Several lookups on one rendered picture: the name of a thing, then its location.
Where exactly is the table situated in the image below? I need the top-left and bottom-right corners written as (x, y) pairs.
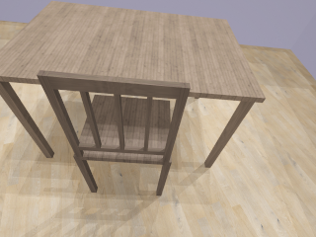
top-left (0, 1), bottom-right (266, 168)

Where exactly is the chair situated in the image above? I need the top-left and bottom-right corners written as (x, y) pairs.
top-left (37, 70), bottom-right (191, 197)

